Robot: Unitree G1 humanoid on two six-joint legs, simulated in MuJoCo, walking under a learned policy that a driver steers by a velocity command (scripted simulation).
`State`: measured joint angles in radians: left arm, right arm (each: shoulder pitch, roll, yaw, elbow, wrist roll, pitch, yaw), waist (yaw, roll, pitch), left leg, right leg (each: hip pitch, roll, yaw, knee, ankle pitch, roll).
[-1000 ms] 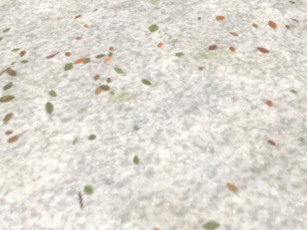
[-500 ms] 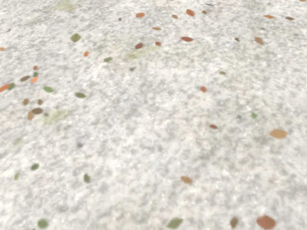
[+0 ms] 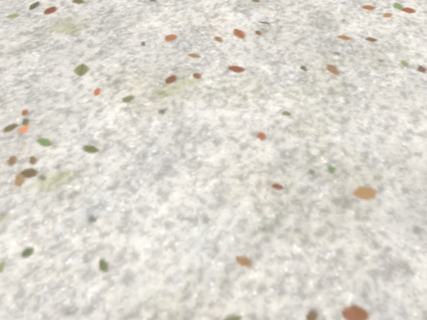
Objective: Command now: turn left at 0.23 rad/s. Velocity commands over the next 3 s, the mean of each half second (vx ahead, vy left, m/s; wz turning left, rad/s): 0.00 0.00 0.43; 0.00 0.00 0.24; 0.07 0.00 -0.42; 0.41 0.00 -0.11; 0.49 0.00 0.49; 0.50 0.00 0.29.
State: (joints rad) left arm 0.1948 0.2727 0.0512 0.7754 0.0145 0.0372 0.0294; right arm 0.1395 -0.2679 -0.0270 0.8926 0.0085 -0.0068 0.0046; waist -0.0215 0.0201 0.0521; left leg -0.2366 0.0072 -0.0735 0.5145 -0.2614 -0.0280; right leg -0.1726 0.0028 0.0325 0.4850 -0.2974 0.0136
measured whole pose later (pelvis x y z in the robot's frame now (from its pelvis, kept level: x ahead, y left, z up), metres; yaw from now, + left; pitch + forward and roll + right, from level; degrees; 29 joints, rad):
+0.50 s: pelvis -0.01 +0.05 +0.01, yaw +16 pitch +1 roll -3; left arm 0.10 0.32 0.09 0.74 0.00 0.02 0.07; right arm 0.19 -0.30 -0.05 0.77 0.01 0.00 -0.02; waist -0.03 -0.02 0.07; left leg -0.25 -0.07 -0.09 0.42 -0.18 0.09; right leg -0.50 0.01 0.09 1.03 -0.36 0.08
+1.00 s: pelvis +0.04 +0.02 +0.00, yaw +22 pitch -1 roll +0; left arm 0.18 0.26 0.02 0.80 0.01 -0.03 0.00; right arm 0.15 -0.29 -0.03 0.80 -0.02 0.03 -0.02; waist 0.00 0.03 0.05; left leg -0.20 -0.06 -0.12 0.47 -0.25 0.01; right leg -0.20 0.03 0.07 0.46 -0.25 0.00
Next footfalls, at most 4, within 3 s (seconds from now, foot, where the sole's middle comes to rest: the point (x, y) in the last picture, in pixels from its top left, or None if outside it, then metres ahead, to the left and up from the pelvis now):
0.80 right None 0.12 -0.08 -0.77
1.46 right None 0.10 -0.12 -0.77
1.96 left None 0.46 0.09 -0.77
2.42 right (246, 239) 0.76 -0.09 -0.77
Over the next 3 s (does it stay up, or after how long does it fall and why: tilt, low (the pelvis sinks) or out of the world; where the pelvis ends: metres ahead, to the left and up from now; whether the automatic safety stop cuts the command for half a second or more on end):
stays up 0.83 0.12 -0.01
